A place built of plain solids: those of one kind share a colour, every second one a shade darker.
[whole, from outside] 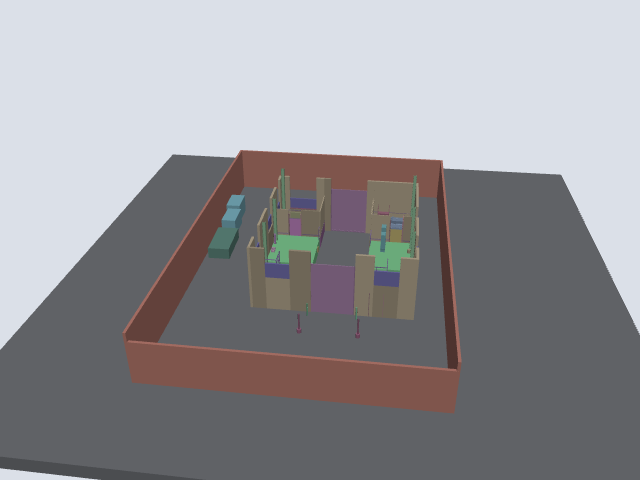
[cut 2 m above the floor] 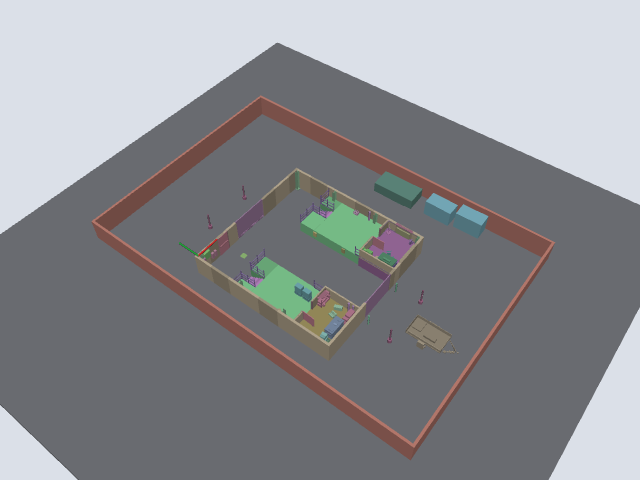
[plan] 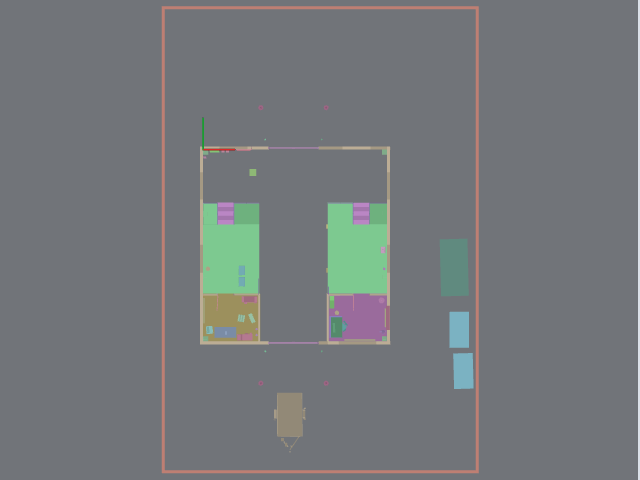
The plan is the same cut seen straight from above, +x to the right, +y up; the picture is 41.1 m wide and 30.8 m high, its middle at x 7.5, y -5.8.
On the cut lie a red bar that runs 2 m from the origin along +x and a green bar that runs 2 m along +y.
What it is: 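A small parcels depot; vehicles drive in at ground level; on either side of the through lane the floor is raised to lorry-floor height for loading, with steps cut into each side and the checker's office on the raised level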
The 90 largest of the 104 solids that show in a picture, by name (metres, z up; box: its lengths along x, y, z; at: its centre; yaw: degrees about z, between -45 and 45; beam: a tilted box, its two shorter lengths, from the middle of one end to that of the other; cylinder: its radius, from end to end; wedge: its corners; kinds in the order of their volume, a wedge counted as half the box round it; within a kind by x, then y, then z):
{
 "yard_bound_1": {"box": [0.2, 29.97, 4.07], "at": [-2.56, -5.79, 1.99]},
 "yard_bound_2": {"box": [20.35, 0.2, 4.07], "at": [7.51, -20.67, 1.99]},
 "yard_bound_3": {"box": [20.35, 0.2, 3.37], "at": [7.51, 9.1, 1.64]},
 "yard_bound_4": {"box": [0.2, 29.97, 4.07], "at": [17.59, -5.79, 1.99]},
 "raised_floor_bank_1": {"box": [0.95, 1.4, 1.07], "at": [0.47, -4.1, 0.48]},
 "raised_floor_bank_2": {"box": [3.6, 4.5, 1.07], "at": [1.8, -7.05, 0.48]},
 "raised_floor_bank_3": {"box": [1.65, 1.4, 1.07], "at": [2.77, -4.1, 0.48]},
 "raised_floor_bank_4": {"box": [1.65, 1.4, 1.07], "at": [8.82, -4.1, 0.48]},
 "raised_floor_bank_5": {"box": [3.8, 4.5, 1.07], "at": [9.9, -7.05, 0.48]},
 "raised_floor_bank_6": {"box": [1.15, 1.4, 1.07], "at": [11.22, -4.1, 0.48]},
 "wall_1": {"box": [0.2, 3.2, 5.25], "at": [-0.1, -10.9, 2.58]},
 "wall_2": {"box": [0.2, 1.41, 5.25], "at": [-0.1, -8.6, 2.58]},
 "wall_3": {"box": [0.2, 1.81, 2.85], "at": [-0.1, -7.0, 1.38]},
 "wall_4": {"box": [0.2, 2.91, 5.25], "at": [-0.1, -4.65, 2.58]},
 "wall_5": {"box": [0.2, 1.76, 2.85], "at": [-0.1, -2.33, 1.38]},
 "wall_6": {"box": [0.2, 1.66, 5.25], "at": [-0.1, -0.62, 2.58]},
 "wall_7": {"box": [1.26, 0.2, 5.25], "at": [0.42, 0.1, 2.58]},
 "wall_8": {"box": [0.91, 0.06, 3.47], "at": [0.45, -9.33, 1.69]},
 "wall_9": {"box": [0.91, 0.06, 3.59], "at": [0.45, -9.27, 1.75]},
 "wall_10": {"box": [3.8, 0.2, 5.25], "at": [1.7, -12.4, 2.58]},
 "wall_11": {"box": [1.81, 0.2, 2.85], "at": [1.95, 0.1, 1.38]},
 "wall_12": {"box": [1.6, 0.06, 3.47], "at": [2.8, -9.33, 1.69]},
 "wall_13": {"box": [1.6, 0.06, 3.59], "at": [2.8, -9.27, 1.75]},
 "wall_14": {"box": [1.36, 0.2, 5.25], "at": [3.52, 0.1, 2.58]},
 "wall_15": {"box": [0.06, 3.0, 3.47], "at": [3.57, -10.8, 1.69]},
 "wall_16": {"box": [0.06, 3.06, 3.59], "at": [3.63, -10.77, 1.75]},
 "wall_17": {"box": [0.61, 0.2, 5.25], "at": [3.9, -12.4, 2.58]},
 "wall_18": {"box": [0.61, 0.2, 5.25], "at": [7.7, -12.4, 2.58]},
 "wall_19": {"box": [0.06, 3.06, 3.59], "at": [7.97, -10.77, 1.75]},
 "wall_20": {"box": [0.06, 3.0, 3.47], "at": [8.03, -10.8, 1.69]},
 "wall_21": {"box": [1.56, 0.2, 5.25], "at": [8.18, 0.1, 2.58]},
 "wall_22": {"box": [0.71, 0.2, 5.25], "at": [8.35, -12.4, 2.58]},
 "wall_23": {"box": [1.6, 0.06, 3.47], "at": [8.8, -9.33, 1.69]},
 "wall_24": {"box": [1.6, 0.06, 3.59], "at": [8.8, -9.27, 1.75]},
 "wall_25": {"box": [1.81, 0.2, 2.85], "at": [9.85, 0.1, 1.38]},
 "wall_26": {"box": [2.41, 0.2, 2.17], "at": [9.9, -12.4, 1.03]},
 "wall_27": {"box": [1.1, 0.06, 3.47], "at": [11.25, -9.33, 1.69]},
 "wall_28": {"box": [1.1, 0.06, 3.59], "at": [11.25, -9.27, 1.75]},
 "wall_29": {"box": [1.26, 0.2, 5.25], "at": [11.38, 0.1, 2.58]},
 "wall_30": {"box": [0.91, 0.2, 5.25], "at": [11.55, -12.4, 2.58]},
 "wall_31": {"box": [0.2, 0.96, 5.25], "at": [11.9, -12.03, 2.58]},
 "wall_32": {"box": [0.2, 1.51, 2.07], "at": [11.9, -10.8, 0.98]},
 "wall_33": {"box": [0.2, 0.76, 5.25], "at": [11.9, -9.68, 2.58]},
 "wall_34": {"box": [0.2, 1.41, 5.25], "at": [11.9, -8.6, 2.58]},
 "wall_35": {"box": [0.2, 1.81, 2.85], "at": [11.9, -7.0, 1.38]},
 "wall_36": {"box": [0.2, 2.91, 5.25], "at": [11.9, -4.65, 2.58]},
 "wall_37": {"box": [0.2, 1.76, 2.85], "at": [11.9, -2.33, 1.38]},
 "wall_38": {"box": [0.2, 1.66, 5.25], "at": [11.9, -0.62, 2.58]},
 "raised_floor_office_1": {"box": [3.93, 3.13, 1.07], "at": [9.9, -10.8, 0.48]},
 "raised_floor_crib_1": {"box": [3.73, 3.13, 1.07], "at": [1.8, -10.8, 0.48]},
 "beyond_pallets_1": {"box": [1.24, 2.32, 1.47], "at": [16.44, -11.56, 0.73], "yaw": -0.1},
 "beyond_pallets_2": {"box": [1.26, 2.29, 1.61], "at": [16.7, -14.21, 0.8], "yaw": 1.4},
 "beyond_skip_1": {"box": [1.78, 3.66, 0.94], "at": [16.11, -7.57, 0.82], "yaw": 1.4},
 "roller_shutter_1": {"box": [0.11, 0.1, 4.25], "at": [4.22, 0.11, 2.08]},
 "roller_shutter_2": {"box": [3.06, 0.06, 4.25], "at": [5.8, -12.42, 2.08]},
 "roller_shutter_3": {"box": [3.06, 0.06, 4.25], "at": [5.8, 0.12, 2.08]},
 "roller_shutter_4": {"box": [0.11, 0.1, 4.25], "at": [7.38, -12.41, 2.08]},
 "roller_shutter_5": {"box": [0.11, 0.1, 4.25], "at": [7.38, 0.11, 2.08]},
 "door_landing_1": {"box": [1.02, 0.3, 0.9], "at": [1.45, -4.67, 0.4]},
 "door_landing_2": {"box": [1.02, 0.3, 0.73], "at": [1.45, -4.39, 0.32]},
 "door_landing_3": {"box": [1.02, 0.3, 0.56], "at": [1.45, -4.11, 0.23]},
 "door_landing_4": {"box": [1.02, 0.3, 0.39], "at": [1.45, -3.83, 0.14]},
 "door_landing_5": {"box": [1.02, 0.3, 0.22], "at": [1.45, -3.55, 0.06]},
 "door_landing_6": {"box": [1.02, 0.3, 0.9], "at": [10.15, -4.67, 0.4]},
 "door_landing_7": {"box": [1.02, 0.3, 0.73], "at": [10.15, -4.39, 0.32]},
 "door_landing_8": {"box": [1.02, 0.3, 0.56], "at": [10.15, -4.11, 0.23]},
 "door_landing_9": {"box": [1.02, 0.3, 0.39], "at": [10.15, -3.83, 0.14]},
 "door_landing_10": {"box": [1.02, 0.3, 0.22], "at": [10.15, -3.55, 0.06]},
 "window_pane_1": {"box": [1.8, 0.1, 1.21], "at": [1.95, 0.15, 3.39]},
 "window_pane_2": {"box": [1.8, 0.1, 1.21], "at": [9.85, 0.15, 3.39]},
 "window_pane_3": {"box": [2.4, 0.1, 0.96], "at": [9.9, -12.45, 2.59]},
 "window_pane_4": {"box": [0.1, 1.8, 0.91], "at": [11.95, -7.0, 3.24]},
 "tote_stack_1": {"box": [0.38, 0.58, 1.97], "at": [2.48, -8.47, 1.96], "yaw": -1.0},
 "tote_stack_2": {"box": [0.38, 0.58, 1.65], "at": [2.48, -7.75, 1.8], "yaw": 0.9},
 "beyond_trailer_1": {"box": [0.18, 0.5, 0.71], "at": [4.63, -16.96, 0.3], "yaw": 0.3},
 "beyond_trailer_2": {"box": [0.33, 0.93, 0.19], "at": [5.29, -17.28, 0.74], "yaw": 0.3},
 "beyond_trailer_3": {"box": [1.6, 2.8, 0.06], "at": [5.55, -17.01, 0.51], "yaw": 0.3},
 "beyond_trailer_4": {"box": [0.91, 0.74, 0.11], "at": [5.77, -16.12, 0.7], "yaw": 0.3},
 "door_leaf_1": {"box": [0.044, 0.99, 2.14], "at": [0.92, -9.86, 2.04], "yaw": -3.7},
 "door_leaf_2": {"box": [1.0, 0.044, 2.15], "at": [2.6, 0.0, 1.02]},
 "door_leaf_3": {"box": [0.044, 0.99, 2.14], "at": [9.66, -9.86, 2.04], "yaw": 0.7},
 "radiator_1": {"box": [0.1, 1.62, 0.49], "at": [0.05, -10.34, 1.22]},
 "radiator_2": {"box": [2.0, 0.1, 0.6], "at": [10.05, -12.21, 1.47]},
 "radiator_3": {"box": [0.1, 1.2, 0.6], "at": [11.71, -10.8, 1.47]},
 "packing_desk_1": {"box": [1.4, 0.7, 0.16], "at": [1.43, -11.72, 1.86]},
 "desk_load_lived_1": {"box": [0.72, 1.3, 0.12], "at": [8.57, -11.4, 1.81]},
 "desk_panel_1": {"box": [0.8, 1.4, 0.07], "at": [8.51, -11.38, 1.71]},
 "distribution_board_1": {"box": [0.6, 0.18, 0.7], "at": [0.73, -0.09, 1.5]},
 "toolbox_1": {"box": [0.25, 0.61, 0.4], "at": [3.12, -10.82, 1.17], "yaw": 22.8},
 "shelving_bay_1": {"box": [0.66, 0.4, 0.22], "at": [2.84, -12.05, 1.91]}
}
